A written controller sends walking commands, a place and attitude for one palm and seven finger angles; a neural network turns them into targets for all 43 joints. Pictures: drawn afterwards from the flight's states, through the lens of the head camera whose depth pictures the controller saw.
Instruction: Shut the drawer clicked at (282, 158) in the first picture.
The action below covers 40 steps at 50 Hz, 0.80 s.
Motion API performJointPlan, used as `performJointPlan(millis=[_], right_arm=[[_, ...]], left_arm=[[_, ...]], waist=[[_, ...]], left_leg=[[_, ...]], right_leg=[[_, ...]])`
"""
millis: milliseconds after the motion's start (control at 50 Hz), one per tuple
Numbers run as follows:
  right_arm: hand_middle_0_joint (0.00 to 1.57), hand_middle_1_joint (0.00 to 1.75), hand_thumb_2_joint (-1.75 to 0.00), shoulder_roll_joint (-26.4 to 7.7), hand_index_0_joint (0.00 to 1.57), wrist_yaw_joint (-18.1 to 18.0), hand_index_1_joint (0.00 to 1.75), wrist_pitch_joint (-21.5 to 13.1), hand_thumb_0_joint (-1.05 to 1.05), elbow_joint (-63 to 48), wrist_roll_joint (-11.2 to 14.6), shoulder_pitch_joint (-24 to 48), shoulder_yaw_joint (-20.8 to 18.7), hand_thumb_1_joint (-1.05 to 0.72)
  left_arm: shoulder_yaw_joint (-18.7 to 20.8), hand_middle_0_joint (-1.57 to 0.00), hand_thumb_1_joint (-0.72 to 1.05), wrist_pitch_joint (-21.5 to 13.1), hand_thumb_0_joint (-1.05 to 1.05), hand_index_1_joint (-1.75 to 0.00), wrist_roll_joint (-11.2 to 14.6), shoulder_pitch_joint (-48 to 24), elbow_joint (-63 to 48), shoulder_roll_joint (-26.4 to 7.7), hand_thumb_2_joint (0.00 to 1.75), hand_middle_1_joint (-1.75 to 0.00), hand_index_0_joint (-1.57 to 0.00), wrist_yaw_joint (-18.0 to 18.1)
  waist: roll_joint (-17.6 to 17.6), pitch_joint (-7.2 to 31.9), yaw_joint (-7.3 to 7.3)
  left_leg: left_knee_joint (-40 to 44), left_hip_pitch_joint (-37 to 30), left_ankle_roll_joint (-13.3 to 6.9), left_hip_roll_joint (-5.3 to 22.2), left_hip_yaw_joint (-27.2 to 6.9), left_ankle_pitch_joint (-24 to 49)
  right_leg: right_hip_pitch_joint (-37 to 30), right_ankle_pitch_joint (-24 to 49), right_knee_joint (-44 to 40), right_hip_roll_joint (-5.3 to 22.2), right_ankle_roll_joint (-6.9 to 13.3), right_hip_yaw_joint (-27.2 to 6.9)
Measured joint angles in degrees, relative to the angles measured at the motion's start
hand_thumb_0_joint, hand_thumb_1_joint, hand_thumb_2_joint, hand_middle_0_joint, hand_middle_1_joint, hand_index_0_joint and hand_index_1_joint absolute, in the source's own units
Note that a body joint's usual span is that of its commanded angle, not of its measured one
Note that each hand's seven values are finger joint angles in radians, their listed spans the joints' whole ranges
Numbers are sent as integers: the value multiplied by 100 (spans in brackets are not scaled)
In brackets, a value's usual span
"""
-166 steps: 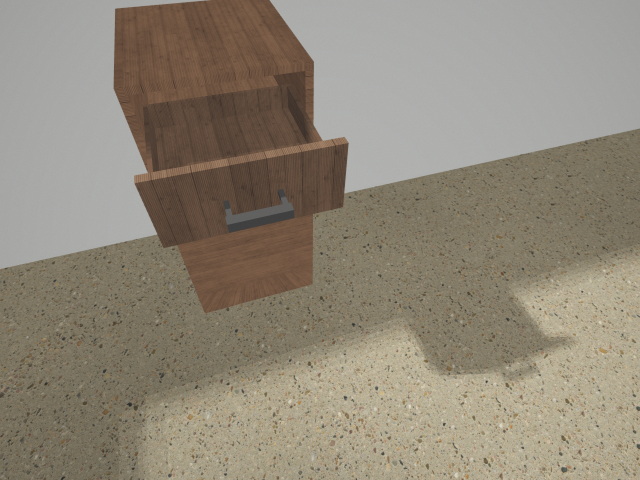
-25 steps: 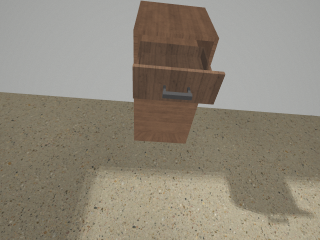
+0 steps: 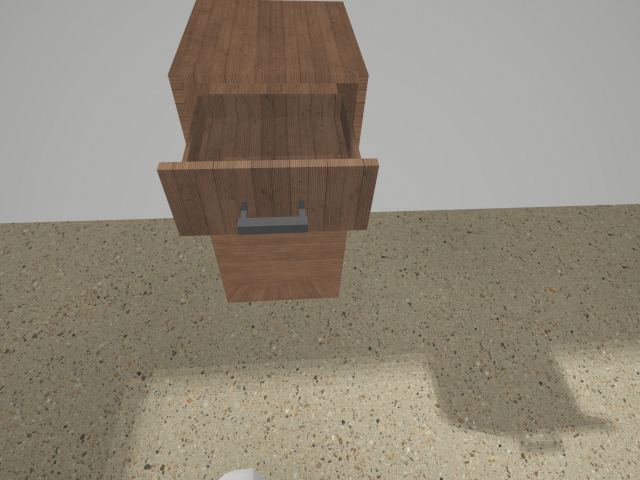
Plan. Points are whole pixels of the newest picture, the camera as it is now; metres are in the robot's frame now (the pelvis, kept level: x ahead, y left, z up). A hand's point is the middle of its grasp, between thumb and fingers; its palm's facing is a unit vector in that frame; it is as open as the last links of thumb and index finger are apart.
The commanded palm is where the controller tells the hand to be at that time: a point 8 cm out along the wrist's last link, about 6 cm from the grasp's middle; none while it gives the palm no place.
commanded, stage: take the last steps up to it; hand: left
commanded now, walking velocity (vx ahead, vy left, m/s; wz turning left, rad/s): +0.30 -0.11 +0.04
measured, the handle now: (273, 216) +0.53 +0.10 -0.01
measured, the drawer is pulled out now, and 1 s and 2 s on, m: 0.28 0.28 0.28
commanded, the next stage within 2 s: come to a stop and stand still in 0.42 s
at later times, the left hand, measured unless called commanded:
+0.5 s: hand (221, 462) +0.18 +0.15 -0.17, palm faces +0.00 -0.99 -0.11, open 7.4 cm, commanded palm none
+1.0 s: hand (237, 402) +0.27 +0.14 -0.17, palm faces +0.06 -0.97 -0.24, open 7.4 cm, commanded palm none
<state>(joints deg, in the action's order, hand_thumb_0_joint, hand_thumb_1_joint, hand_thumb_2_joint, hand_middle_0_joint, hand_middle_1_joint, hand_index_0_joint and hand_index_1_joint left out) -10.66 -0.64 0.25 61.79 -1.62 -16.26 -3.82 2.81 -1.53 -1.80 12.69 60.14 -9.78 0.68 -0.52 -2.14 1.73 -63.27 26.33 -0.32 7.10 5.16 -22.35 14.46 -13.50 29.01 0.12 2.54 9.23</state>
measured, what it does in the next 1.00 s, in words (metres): walks ahead: left foot, then right foot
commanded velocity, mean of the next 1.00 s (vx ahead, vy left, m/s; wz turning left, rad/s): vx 0.05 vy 0.01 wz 0.02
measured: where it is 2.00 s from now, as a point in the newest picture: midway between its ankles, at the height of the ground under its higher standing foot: outside the picture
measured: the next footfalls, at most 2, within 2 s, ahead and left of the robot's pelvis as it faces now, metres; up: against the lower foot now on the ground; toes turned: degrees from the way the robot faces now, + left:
left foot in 0.16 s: +0.15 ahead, +0.07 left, +0.00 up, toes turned +10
right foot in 0.64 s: +0.32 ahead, -0.21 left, +0.00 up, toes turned -9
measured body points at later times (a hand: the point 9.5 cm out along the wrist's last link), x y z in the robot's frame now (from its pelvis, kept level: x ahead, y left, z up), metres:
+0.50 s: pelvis +0.16 -0.03 +0.02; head +0.18 +0.01 +0.47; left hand +0.18 +0.20 -0.16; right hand +0.11 -0.25 -0.12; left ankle +0.12 +0.07 -0.73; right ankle +0.21 -0.20 -0.65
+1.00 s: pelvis +0.18 -0.05 -0.01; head +0.19 -0.05 +0.44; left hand +0.26 +0.19 -0.15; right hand +0.28 -0.31 -0.14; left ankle +0.17 +0.07 -0.71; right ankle +0.28 -0.20 -0.73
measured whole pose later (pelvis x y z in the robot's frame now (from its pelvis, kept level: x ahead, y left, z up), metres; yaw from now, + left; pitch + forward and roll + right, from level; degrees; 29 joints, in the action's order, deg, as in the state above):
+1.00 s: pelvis +0.18 -0.05 -0.01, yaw +0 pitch -2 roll +1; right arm -11.9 -0.2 2.5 54.7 -0.9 -8.1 -4.4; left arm 3.0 2.2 -2.6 8.1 54.7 -11.0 2.3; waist 1.8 -3.7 -1.3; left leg -48.7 20.5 1.5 1.4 2.3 -24.2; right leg 22.2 -6.9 31.3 7.3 -1.2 6.0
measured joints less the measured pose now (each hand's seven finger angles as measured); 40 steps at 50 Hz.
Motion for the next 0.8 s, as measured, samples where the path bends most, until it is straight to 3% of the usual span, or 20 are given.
performJointPlan(millis=[80, 140, 160, 220, 260, 300, 400, 500, 600, 640, 680, 720, 800], right_arm=[[20, 30, -90, 109, 19, 54, 29, -75, 1, -315, 4, 319, 30, -92], [20, 30, -90, 212, 19, 68, 29, -200, 0, -438, 9, 427, 89, -91], [20, 30, -90, 248, 19, 60, 29, -262, 0, -457, 2, 437, 115, -91], [20, 30, -90, 381, 20, -1, 29, -390, 0, -474, -37, 389, 201, -91], [20, 30, -90, 388, 20, -121, 30, -426, -1, -466, 5, 273, 158, -94], [20, 30, -90, 351, 20, -153, 30, -442, -1, -373, 13, 134, 170, -95], [20, 30, -90, 361, 20, -156, 30, -424, -1, -68, 33, -250, 218, -94], [20, 30, -90, 487, 20, -132, 30, -367, 0, 152, 13, -578, 215, -92], [20, 30, -90, 550, 20, -116, 30, -256, 0, 334, -11, -767, 189, -91], [20, 30, -90, 571, 20, -108, 30, -217, 0, 428, 26, -892, 202, -91], [20, 30, -90, 475, 20, -89, 30, -107, 0, 495, 99, -826, 165, -91], [20, 30, -90, 366, 20, -120, 30, 55, 0, 442, 147, -600, 100, -91], [20, 30, -90, 172, 20, -123, 29, 260, 1, 143, 126, -47, -10, -91]], left_arm=[[-54, -20, 93, 10, 1, -30, -15, 214, 106, 6, 90, -30, -20, -22], [-58, -21, 93, 30, 1, -30, 13, 397, 164, 1, 90, -30, -20, -66], [-53, -21, 92, 48, 1, -30, 30, 472, 176, -6, 90, -30, -20, -84], [-34, -20, 92, 207, 1, -30, 3, 559, 224, -24, 90, -30, -19, -143], [4, -20, 92, 260, 1, -29, -32, 517, 218, -31, 90, -30, -19, -192], [51, -20, 92, 251, 1, -29, -50, 444, 165, -44, 90, -30, -19, -217], [102, -20, 92, 244, 1, -29, -32, 303, 60, -87, 90, -30, -19, -185], [96, -20, 92, 333, 1, -29, -12, 130, 109, -138, 90, -30, -19, -181], [50, -20, 93, 286, 1, -29, 29, -140, 95, -146, 90, -30, -19, -147], [-2, -20, 92, 131, 1, -29, 33, -174, 27, -155, 90, -30, -19, -109], [-31, -20, 92, 17, 1, -29, 46, -280, 26, -19, 90, -30, -19, -31], [-40, -20, 93, -13, 0, -29, 60, -403, -39, 114, 90, -30, -19, 41], [-35, -21, 93, 75, 0, -30, 36, -628, -238, 197, 89, -30, -20, 177]], waist=[[103, 125, -83], [180, 156, -160], [229, 165, -174], [412, 165, -176], [448, 142, -163], [470, 105, -187], [418, 29, -219], [369, -81, -99], [263, -255, 75], [283, -244, 85], [55, -277, 66], [-95, -352, 82], [-74, -437, -23]], left_leg=[[1271, -41, 11, -82, 224, 154], [2416, -487, -5, -172, 338, 533], [2665, -646, -137, -214, 360, 675], [2599, -847, -417, -304, 500, 497], [2909, -1085, -404, -359, 524, 522], [3346, -1347, -362, -412, 523, 670], [4127, -1858, -270, -389, 487, 869], [4388, -2198, -83, -294, 484, 783], [4094, -2322, 178, -187, 480, 413], [3597, -2233, 298, -196, 430, 58], [2741, -1908, 232, -124, 140, -510], [1753, -1451, 193, -260, -154, -1047], [116, -520, 212, -621, -322, -954]], right_leg=[[-386, -70, -318, -176, 28, 30], [-585, -355, -160, -258, -16, 39], [-574, -535, 62, -245, -40, 18], [34, -1163, 1860, -132, -45, -311], [571, -935, 2952, -35, -101, -501], [1001, -521, 3437, 126, -193, -637], [1697, 67, 3595, 444, -396, -853], [1798, 237, 2704, 626, -482, -679], [1251, 267, 1012, 555, -383, -403], [771, 1141, 213, 554, -365, -374], [718, 504, 421, 482, -284, -256], [723, 139, 599, 465, -218, -188], [644, 276, 431, 558, -200, -197]])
